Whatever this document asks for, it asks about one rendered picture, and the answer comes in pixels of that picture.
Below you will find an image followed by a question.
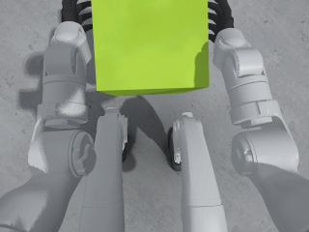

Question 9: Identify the robot right forearm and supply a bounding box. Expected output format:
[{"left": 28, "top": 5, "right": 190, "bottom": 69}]
[{"left": 212, "top": 28, "right": 299, "bottom": 166}]

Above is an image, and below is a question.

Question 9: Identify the robot left forearm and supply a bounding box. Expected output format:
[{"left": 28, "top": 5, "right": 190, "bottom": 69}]
[{"left": 28, "top": 21, "right": 92, "bottom": 170}]

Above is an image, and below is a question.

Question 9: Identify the robot left hand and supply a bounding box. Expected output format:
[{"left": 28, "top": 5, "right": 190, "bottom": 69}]
[{"left": 61, "top": 0, "right": 93, "bottom": 33}]

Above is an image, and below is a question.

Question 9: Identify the robot left foot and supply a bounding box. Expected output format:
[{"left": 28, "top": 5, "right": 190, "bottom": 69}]
[{"left": 122, "top": 129, "right": 128, "bottom": 162}]

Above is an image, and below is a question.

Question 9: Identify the left robot shin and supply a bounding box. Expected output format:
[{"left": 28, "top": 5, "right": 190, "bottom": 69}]
[{"left": 97, "top": 107, "right": 126, "bottom": 153}]

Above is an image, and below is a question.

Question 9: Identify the robot left upper arm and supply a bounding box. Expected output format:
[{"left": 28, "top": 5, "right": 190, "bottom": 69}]
[{"left": 0, "top": 130, "right": 97, "bottom": 232}]

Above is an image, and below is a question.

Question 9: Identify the robot right upper arm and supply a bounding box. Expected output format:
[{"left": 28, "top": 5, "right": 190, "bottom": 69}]
[{"left": 231, "top": 127, "right": 309, "bottom": 232}]

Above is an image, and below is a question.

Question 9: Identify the robot right hand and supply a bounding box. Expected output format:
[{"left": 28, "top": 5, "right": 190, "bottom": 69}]
[{"left": 208, "top": 0, "right": 235, "bottom": 43}]

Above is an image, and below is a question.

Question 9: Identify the carton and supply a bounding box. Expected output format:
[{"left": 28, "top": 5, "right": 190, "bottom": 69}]
[{"left": 91, "top": 0, "right": 210, "bottom": 97}]

